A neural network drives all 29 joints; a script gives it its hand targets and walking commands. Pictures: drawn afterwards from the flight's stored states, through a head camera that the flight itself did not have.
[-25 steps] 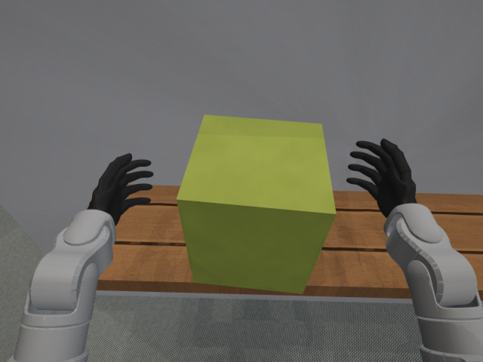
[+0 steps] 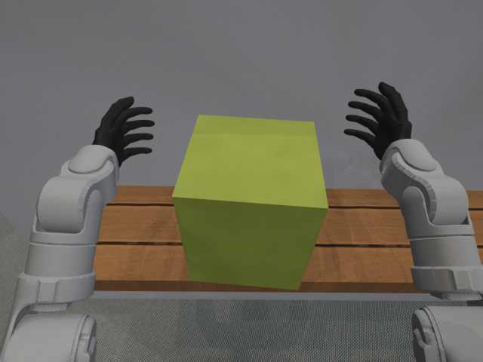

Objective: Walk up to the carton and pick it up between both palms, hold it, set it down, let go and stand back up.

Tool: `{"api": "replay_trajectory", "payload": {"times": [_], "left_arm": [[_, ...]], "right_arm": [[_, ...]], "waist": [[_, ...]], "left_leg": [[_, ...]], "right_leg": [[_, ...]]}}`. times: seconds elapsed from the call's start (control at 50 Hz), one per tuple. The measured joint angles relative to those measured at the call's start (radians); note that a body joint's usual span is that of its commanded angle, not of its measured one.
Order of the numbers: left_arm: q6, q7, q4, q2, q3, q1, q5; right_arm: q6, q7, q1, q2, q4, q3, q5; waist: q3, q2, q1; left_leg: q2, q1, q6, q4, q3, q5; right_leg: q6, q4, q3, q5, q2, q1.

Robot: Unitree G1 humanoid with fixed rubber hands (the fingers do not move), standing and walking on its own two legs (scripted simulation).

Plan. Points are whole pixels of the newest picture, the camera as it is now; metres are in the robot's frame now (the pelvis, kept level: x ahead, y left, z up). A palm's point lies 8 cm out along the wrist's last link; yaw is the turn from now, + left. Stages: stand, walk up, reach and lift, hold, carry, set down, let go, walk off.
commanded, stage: reach and lift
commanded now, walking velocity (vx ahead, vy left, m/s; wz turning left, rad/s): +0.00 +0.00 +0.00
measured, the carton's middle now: (249, 204) +0.40 -0.01 +0.05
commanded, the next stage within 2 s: none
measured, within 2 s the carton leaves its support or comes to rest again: neither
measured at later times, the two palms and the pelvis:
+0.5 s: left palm (111, 141) +0.41 +0.20 +0.19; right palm (387, 169) +0.38 -0.23 +0.16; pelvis +0.00 +0.00 +0.00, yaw +0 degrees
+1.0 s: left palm (136, 174) +0.41 +0.18 +0.12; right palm (358, 192) +0.38 -0.19 +0.11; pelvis +0.00 +0.00 +0.00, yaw +0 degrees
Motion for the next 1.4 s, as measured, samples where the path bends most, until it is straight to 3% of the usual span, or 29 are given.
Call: {"api": "replay_trajectory", "payload": {"times": [0.06,0.14,0.22,0.42,0.5,0.7,0.84,1.04,1.4], "left_arm": [[-0.005,0.005,0.054,0.017,0.000,-0.061,0.000],[-0.033,0.007,0.200,0.028,0.000,-0.164,0.000],[-0.083,-0.005,0.308,0.028,0.000,-0.187,0.000],[-0.199,-0.038,0.398,0.028,0.000,-0.179,-0.001],[-0.262,-0.060,0.501,0.023,0.000,-0.175,0.000],[-0.402,-0.041,0.571,-0.038,0.000,-0.130,0.000],[-0.522,-0.036,0.740,-0.075,0.000,-0.121,0.000],[-0.675,-0.003,0.765,-0.108,0.000,-0.102,0.000],[-0.672,0.027,0.771,-0.194,-0.001,-0.100,0.039]], "right_arm": [[0.001,0.014,-0.066,-0.012,0.047,-0.001,0.000],[0.001,0.040,-0.187,-0.020,0.229,-0.001,0.000],[-0.012,0.044,-0.194,-0.020,0.300,-0.001,0.000],[-0.094,0.049,-0.038,-0.004,0.319,-0.001,-0.002],[-0.125,0.050,0.006,0.022,0.318,-0.001,-0.031],[-0.242,0.064,0.027,0.080,0.358,-0.001,-0.108],[-0.316,0.067,0.036,0.121,0.474,-0.001,-0.148],[-0.441,0.050,0.063,0.182,0.484,-0.001,-0.186],[-0.479,0.023,0.051,0.216,0.533,0.002,-0.186]], "waist": [[-0.001,0.000,-0.002],[-0.007,0.000,-0.003],[-0.015,0.000,-0.004],[-0.016,0.000,-0.006],[-0.016,0.000,-0.007],[-0.016,0.000,-0.007],[-0.009,0.000,-0.007],[0.005,0.000,-0.007],[0.003,0.000,-0.007]], "left_leg": [[0.000,0.000,0.000,0.000,0.000,0.001],[0.000,0.000,0.000,0.000,0.000,0.001],[0.000,0.000,0.000,-0.001,0.000,0.000],[0.000,0.000,0.000,-0.001,0.000,0.000],[0.000,0.000,0.000,-0.001,0.000,0.000],[0.000,-0.001,0.000,-0.001,-0.001,0.000],[0.000,-0.001,0.000,-0.001,-0.001,0.000],[0.000,-0.001,0.000,-0.001,-0.002,-0.003],[0.000,-0.002,0.000,-0.001,-0.003,-0.004]], "right_leg": [[0.000,0.000,0.000,0.001,0.000,0.000],[0.000,0.000,0.000,0.001,0.000,0.000],[0.000,-0.002,0.000,0.001,0.000,0.000],[0.001,-0.003,0.000,0.001,0.000,0.001],[0.001,-0.003,0.000,0.001,0.000,0.001],[0.001,-0.003,-0.001,0.001,0.000,0.001],[0.001,-0.003,-0.001,0.000,0.000,0.001],[0.001,-0.003,-0.002,-0.003,0.000,0.001],[0.000,-0.005,-0.003,-0.004,0.000,0.001]]}}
